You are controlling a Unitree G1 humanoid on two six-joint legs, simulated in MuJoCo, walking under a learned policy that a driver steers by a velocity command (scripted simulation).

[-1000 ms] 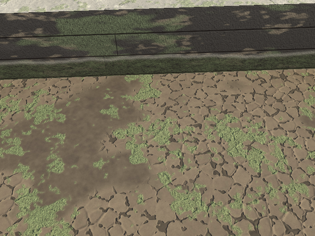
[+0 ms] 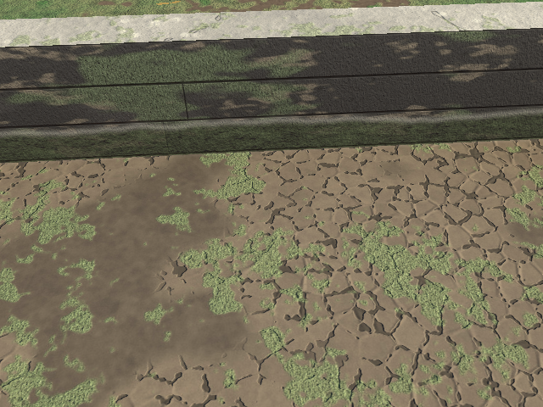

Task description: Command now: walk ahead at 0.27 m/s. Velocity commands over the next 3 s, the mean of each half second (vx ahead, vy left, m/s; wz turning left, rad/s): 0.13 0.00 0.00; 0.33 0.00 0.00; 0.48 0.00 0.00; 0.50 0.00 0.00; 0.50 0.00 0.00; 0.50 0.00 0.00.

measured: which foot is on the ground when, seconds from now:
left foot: down 0.00-1.00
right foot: down 0.00-1.00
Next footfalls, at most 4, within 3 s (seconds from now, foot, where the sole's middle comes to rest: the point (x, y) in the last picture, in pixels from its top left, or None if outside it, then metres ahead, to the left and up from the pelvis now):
none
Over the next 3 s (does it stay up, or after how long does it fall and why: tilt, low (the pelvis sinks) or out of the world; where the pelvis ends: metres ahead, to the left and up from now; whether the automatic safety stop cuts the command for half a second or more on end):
stays up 0.03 0.01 -0.01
